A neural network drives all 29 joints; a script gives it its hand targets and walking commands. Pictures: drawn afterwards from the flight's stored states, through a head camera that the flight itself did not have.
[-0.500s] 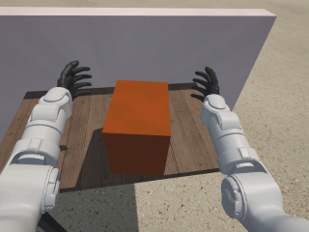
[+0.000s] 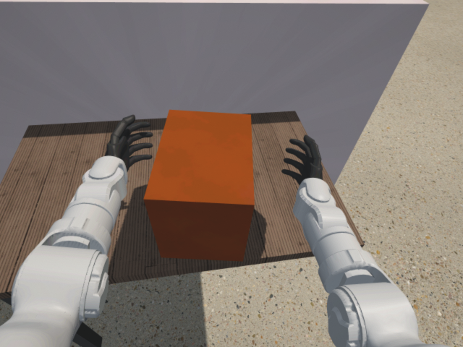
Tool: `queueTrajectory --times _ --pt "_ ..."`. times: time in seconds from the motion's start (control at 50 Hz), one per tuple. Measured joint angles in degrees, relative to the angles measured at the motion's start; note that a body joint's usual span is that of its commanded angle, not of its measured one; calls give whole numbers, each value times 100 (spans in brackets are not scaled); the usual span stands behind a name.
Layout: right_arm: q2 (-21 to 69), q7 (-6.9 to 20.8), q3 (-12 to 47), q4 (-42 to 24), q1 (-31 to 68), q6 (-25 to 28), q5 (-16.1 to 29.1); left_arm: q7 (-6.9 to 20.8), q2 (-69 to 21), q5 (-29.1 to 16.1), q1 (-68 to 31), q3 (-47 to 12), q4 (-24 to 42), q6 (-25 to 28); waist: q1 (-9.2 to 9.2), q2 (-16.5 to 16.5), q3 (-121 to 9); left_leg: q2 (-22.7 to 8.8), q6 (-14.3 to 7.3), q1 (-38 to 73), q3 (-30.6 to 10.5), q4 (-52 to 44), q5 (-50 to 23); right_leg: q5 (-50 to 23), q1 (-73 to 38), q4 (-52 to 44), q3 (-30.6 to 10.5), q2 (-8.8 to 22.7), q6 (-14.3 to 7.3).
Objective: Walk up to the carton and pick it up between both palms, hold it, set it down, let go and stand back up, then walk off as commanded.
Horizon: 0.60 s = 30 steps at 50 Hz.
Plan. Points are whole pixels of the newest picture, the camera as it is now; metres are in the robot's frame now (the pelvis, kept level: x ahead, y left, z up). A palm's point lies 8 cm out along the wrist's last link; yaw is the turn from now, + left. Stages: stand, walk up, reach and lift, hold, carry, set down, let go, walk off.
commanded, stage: reach and lift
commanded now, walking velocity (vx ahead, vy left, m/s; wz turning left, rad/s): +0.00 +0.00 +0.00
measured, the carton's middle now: (206, 185) +0.45 +0.02 +0.02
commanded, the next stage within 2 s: none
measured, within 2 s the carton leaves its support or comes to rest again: neither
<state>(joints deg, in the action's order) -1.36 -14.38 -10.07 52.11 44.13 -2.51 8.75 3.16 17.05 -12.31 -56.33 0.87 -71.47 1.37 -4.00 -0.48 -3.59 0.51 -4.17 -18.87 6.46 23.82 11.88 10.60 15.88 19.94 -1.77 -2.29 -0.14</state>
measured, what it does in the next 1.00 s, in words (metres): stands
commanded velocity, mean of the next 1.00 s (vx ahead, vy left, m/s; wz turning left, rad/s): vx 0.00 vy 0.00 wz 0.00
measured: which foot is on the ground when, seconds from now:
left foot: down 0.00-1.00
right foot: down 0.00-1.00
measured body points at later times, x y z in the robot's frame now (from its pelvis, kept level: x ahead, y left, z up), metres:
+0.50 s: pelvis +0.00 +0.00 +0.00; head +0.05 +0.03 +0.45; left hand +0.47 +0.15 +0.09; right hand +0.41 -0.14 +0.07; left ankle +0.00 +0.07 -0.74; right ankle -0.01 -0.12 -0.74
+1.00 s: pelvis -0.01 +0.01 +0.00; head +0.04 +0.05 +0.45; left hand +0.45 +0.14 +0.08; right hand +0.40 -0.12 +0.07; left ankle +0.00 +0.07 -0.74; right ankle -0.01 -0.12 -0.74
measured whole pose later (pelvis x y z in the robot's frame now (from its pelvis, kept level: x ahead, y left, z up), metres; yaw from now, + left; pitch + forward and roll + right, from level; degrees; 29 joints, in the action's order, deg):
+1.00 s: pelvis -0.01 +0.01 +0.00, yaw +0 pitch +9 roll -3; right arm 12.9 -9.3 -40.7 57.3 45.0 13.6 -23.5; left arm 2.2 5.4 17.5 -56.3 24.6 -72.3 7.5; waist -4.0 -1.8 -4.8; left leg 0.5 -4.0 -22.4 6.5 24.5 11.4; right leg 8.2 17.6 16.9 -1.6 -2.1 0.3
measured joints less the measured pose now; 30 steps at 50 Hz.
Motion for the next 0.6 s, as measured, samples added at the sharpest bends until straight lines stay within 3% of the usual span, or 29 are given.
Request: queueTrajectory --times 0.22,0.38,0.5,0.6 --pt "120 -29 24 139 -91 568 -62 -1 -160 461 -1 133 -80 398 0 -63 -102 0 13 -333 0 38 0 47 376 131 4 1 0" --pt "355 -39 -218 323 -50 896 -358 -5 -324 853 -1 411 -82 488 1 -122 -144 0 15 -386 0 59 0 29 420 133 6 3 0" --pt "727 -42 -684 421 30 1033 -918 -8 -446 1324 -1 822 -82 509 1 -134 -146 0 15 -403 0 71 -10 6 418 104 7 4 0" --pt "1116 25 -1309 500 63 1220 -1659 -14 -675 1922 -1 1324 -82 540 1 -135 -146 0 15 -403 0 71 -27 -33 391 49 8 6 0"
